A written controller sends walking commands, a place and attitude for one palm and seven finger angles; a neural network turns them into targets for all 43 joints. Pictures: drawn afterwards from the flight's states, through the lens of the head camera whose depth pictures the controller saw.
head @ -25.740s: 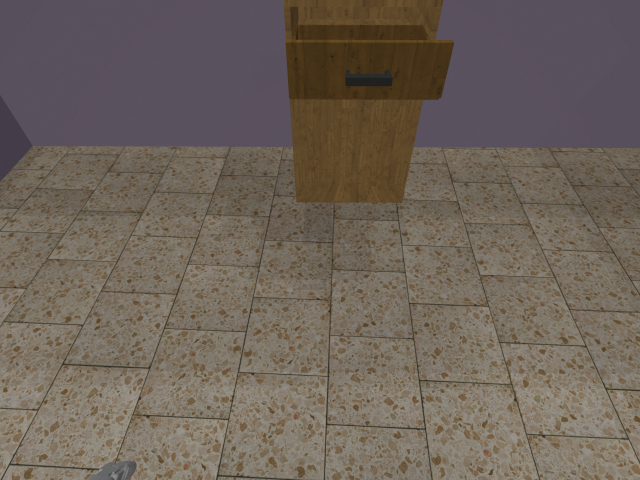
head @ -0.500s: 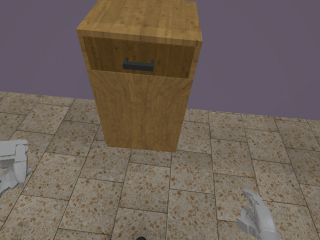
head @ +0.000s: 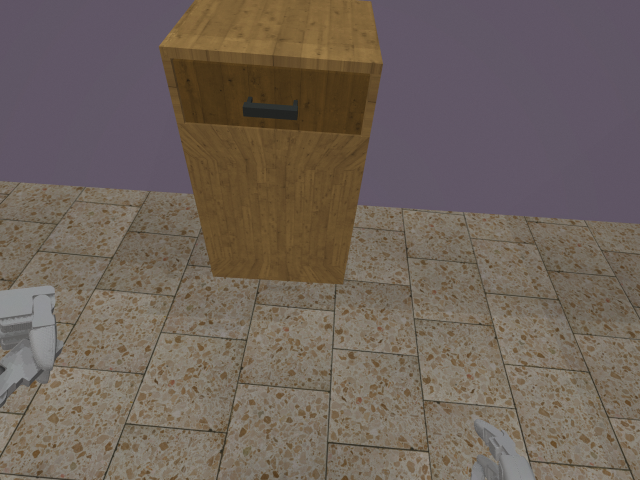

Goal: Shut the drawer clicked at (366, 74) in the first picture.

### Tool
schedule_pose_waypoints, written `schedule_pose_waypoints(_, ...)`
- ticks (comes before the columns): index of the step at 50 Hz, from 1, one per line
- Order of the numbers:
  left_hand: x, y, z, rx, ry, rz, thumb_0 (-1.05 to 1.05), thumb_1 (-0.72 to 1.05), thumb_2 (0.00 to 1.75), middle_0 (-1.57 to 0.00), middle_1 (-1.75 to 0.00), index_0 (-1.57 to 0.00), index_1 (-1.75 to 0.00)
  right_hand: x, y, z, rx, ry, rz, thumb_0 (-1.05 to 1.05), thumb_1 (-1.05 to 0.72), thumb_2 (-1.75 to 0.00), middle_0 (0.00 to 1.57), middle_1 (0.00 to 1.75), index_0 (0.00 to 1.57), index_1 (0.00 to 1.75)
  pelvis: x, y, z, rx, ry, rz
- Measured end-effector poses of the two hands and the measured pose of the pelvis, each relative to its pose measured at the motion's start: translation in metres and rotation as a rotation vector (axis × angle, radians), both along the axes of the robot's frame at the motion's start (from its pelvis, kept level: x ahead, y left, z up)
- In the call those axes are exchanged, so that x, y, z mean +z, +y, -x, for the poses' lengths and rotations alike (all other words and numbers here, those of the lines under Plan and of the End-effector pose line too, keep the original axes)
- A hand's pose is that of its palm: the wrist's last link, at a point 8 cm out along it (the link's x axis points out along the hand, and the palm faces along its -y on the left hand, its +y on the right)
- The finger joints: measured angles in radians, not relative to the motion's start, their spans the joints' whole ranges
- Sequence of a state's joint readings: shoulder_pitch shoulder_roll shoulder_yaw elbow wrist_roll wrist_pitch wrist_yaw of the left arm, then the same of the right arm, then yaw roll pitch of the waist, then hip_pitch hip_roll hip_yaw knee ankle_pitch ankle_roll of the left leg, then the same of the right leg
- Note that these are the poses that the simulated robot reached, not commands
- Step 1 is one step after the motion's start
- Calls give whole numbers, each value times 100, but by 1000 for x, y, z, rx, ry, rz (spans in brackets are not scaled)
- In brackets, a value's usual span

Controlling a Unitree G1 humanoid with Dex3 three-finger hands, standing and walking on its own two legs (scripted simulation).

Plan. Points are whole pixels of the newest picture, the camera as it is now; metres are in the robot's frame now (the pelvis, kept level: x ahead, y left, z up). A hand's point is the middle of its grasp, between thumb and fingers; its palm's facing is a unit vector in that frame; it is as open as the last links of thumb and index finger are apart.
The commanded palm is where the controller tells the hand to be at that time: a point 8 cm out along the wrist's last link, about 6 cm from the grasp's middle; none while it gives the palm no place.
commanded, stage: stop stepping back and stand still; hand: left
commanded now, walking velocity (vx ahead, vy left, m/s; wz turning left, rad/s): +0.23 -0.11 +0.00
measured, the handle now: (271, 106) +0.92 +0.15 -0.01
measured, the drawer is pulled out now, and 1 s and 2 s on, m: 0.00 0.00 0.00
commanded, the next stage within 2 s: let the arm hang, fingers relaxed in 1.48 s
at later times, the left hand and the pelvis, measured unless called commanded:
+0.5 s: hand (51, 355) +0.19 +0.24 +0.17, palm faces +0.37 -0.83 -0.42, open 3.3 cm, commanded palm +0.12 +0.29 +0.18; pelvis +0.00 +0.01 -0.01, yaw +1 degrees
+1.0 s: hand (20, 341) +0.20 +0.27 +0.16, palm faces +0.34 -0.81 -0.48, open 3.2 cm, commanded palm +0.14 +0.31 +0.18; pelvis +0.01 +0.03 +0.00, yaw +0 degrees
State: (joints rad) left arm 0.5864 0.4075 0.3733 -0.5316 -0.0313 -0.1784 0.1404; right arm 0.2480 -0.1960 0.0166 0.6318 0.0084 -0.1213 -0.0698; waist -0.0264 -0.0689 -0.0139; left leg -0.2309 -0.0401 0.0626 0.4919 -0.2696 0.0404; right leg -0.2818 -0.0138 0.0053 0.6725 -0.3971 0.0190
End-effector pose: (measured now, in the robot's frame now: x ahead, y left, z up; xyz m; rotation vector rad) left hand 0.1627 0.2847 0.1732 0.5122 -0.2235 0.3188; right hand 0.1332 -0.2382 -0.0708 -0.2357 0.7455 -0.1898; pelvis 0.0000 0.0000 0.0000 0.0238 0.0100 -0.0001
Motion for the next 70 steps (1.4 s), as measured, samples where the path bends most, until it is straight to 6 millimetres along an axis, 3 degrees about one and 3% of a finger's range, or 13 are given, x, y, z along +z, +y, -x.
schedule_pose_waypoints(4,18,-17,14,-67,-35,-42,1,89,90,-140,-160,-141,-160,7,3,14,5,-43,-25,1,-90,-90,20,30,20,30,4,-5,11,-3,-8,10)
schedule_pose_waypoints(7,26,-26,27,-71,-47,-92,1,89,90,-140,-160,-141,-160,1,0,20,6,-42,-41,1,-90,-90,20,30,20,30,1,-11,17,-7,-5,16)
schedule_pose_waypoints(11,18,-22,40,-14,-16,-96,1,89,89,-140,-160,-141,-160,-14,-9,26,4,29,-45,1,-90,-90,20,30,20,30,-2,-15,23,0,-9,22)
schedule_pose_waypoints(16,-1,-10,44,82,29,3,1,89,89,-140,-160,-141,-160,-13,-18,29,-1,83,-16,1,-90,-90,20,30,20,30,4,-14,18,4,-10,6)
schedule_pose_waypoints(19,-7,-11,37,78,27,45,1,89,90,-140,-160,-141,-160,-9,-19,23,4,78,15,2,-90,-90,20,30,20,30,5,-10,13,15,-15,4)
schedule_pose_waypoints(23,2,-12,23,7,-51,34,1,89,90,-141,-160,-141,-160,-6,-14,5,22,35,63,2,-90,-90,20,30,20,30,-3,2,5,23,-24,30)
schedule_pose_waypoints(31,24,5,-2,-11,-52,-116,1,89,89,-140,-160,-141,-160,-7,25,-34,44,-35,-51,1,-90,-90,20,30,20,30,-3,9,-7,21,-19,23)
schedule_pose_waypoints(36,10,9,-5,0,42,-71,1,89,90,-140,-160,-141,-160,-12,43,-45,63,-9,-103,1,-90,-90,20,30,20,30,0,14,-14,10,0,32)
schedule_pose_waypoints(41,-6,15,-4,5,102,-10,1,89,89,-140,-160,-141,-160,-9,47,-47,64,13,-70,1,-90,-90,20,30,20,30,2,21,-16,2,-1,25)
schedule_pose_waypoints(51,12,25,3,-7,14,-34,1,89,89,-140,-160,-141,-160,6,45,-42,55,-28,-23,1,-90,-90,20,30,20,30,4,29,-6,7,-5,36)
schedule_pose_waypoints(62,-2,31,23,28,67,11,1,89,89,-140,-160,-141,-160,3,44,-17,42,-6,-15,1,-90,-90,20,30,20,30,6,33,7,11,-11,43)
schedule_pose_waypoints(70,6,29,30,31,38,-7,1,89,89,-140,-160,-141,-160,-2,49,-6,52,6,-27,1,-90,-90,20,30,20,30,6,33,14,16,-15,44)
